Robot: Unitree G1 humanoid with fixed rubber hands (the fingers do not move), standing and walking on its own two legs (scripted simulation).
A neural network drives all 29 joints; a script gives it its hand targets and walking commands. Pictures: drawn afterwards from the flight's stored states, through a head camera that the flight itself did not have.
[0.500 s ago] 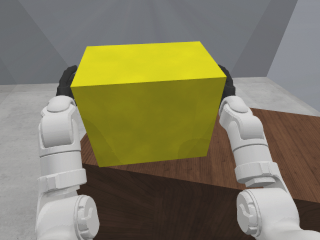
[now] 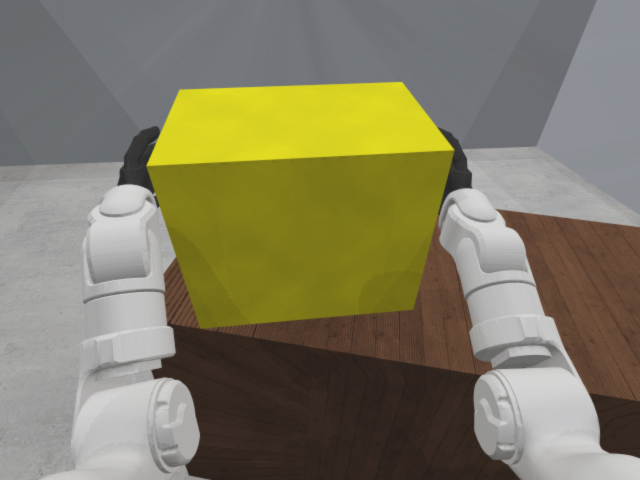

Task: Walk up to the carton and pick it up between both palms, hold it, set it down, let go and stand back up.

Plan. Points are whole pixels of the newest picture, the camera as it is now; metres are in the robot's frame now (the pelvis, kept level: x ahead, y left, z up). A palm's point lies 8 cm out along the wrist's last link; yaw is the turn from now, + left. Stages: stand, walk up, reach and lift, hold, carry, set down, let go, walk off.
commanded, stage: hold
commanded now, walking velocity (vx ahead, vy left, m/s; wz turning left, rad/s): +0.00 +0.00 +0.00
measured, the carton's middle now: (301, 204) +0.39 +0.01 +0.21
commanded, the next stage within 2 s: none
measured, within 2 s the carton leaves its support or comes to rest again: neither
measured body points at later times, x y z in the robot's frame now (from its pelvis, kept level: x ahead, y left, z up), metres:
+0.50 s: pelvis +0.01 +0.01 +0.00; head -0.06 +0.03 +0.44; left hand +0.38 +0.20 +0.24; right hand +0.38 -0.17 +0.24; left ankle +0.00 +0.14 -0.75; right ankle +0.06 -0.12 -0.75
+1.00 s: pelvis +0.01 +0.01 +0.00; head -0.06 +0.03 +0.44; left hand +0.38 +0.20 +0.24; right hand +0.38 -0.17 +0.25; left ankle +0.00 +0.14 -0.75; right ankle +0.06 -0.12 -0.75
